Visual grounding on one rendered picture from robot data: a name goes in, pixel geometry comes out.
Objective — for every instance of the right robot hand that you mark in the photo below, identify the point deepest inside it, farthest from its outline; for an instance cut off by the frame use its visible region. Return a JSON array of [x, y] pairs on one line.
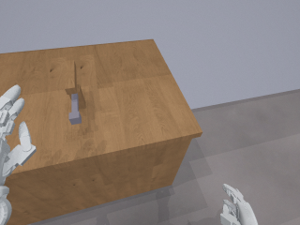
[[239, 214]]

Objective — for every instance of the robot left forearm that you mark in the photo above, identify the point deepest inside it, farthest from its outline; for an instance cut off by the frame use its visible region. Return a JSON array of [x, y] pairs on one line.
[[5, 206]]

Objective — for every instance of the counter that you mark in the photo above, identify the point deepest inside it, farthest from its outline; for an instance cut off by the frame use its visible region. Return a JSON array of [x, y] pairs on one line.
[[135, 131]]

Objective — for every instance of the tap lever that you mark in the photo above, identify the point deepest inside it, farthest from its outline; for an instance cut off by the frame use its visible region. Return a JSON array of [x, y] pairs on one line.
[[74, 116]]

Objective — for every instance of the left robot hand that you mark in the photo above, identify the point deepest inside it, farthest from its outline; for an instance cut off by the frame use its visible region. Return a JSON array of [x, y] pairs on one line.
[[10, 108]]

